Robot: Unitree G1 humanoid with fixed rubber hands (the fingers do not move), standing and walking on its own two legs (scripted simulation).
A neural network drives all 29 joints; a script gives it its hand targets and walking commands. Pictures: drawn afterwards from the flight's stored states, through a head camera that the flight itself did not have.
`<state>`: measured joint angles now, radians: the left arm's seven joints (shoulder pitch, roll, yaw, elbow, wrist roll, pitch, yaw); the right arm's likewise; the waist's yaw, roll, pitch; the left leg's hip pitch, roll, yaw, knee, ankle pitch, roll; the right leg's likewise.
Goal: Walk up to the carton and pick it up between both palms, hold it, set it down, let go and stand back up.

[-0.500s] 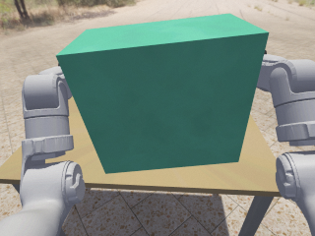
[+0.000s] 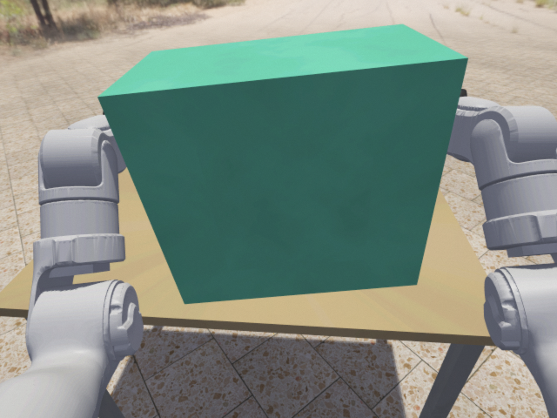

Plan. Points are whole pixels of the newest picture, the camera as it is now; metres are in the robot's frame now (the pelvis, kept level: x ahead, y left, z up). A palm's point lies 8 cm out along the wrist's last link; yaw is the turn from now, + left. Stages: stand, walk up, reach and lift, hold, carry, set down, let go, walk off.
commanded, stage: hold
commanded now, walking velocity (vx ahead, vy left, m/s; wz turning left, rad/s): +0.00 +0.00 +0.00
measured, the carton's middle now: (288, 171) +0.34 +0.00 +0.28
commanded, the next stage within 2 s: none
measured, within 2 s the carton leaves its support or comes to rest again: neither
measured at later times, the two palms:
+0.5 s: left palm (124, 136) +0.36 +0.20 +0.32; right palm (449, 119) +0.36 -0.19 +0.33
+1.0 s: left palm (123, 135) +0.36 +0.20 +0.32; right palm (447, 120) +0.37 -0.19 +0.32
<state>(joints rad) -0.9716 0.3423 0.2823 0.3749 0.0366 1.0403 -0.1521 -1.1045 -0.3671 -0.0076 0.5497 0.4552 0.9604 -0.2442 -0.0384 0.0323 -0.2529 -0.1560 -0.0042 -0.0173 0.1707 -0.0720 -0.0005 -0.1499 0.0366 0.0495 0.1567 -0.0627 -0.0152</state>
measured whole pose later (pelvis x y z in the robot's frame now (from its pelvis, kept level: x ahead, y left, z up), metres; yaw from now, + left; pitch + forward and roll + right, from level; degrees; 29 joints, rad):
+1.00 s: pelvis +0.00 +0.00 +0.00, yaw +0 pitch +3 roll +0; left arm -0.95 0.33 0.29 0.33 0.05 1.06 -0.16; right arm -1.09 -0.37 -0.01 0.53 0.46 0.97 -0.24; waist -0.04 0.03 -0.25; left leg -0.14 -0.01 -0.02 0.15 -0.07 0.00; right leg -0.13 0.04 0.06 0.14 -0.06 -0.01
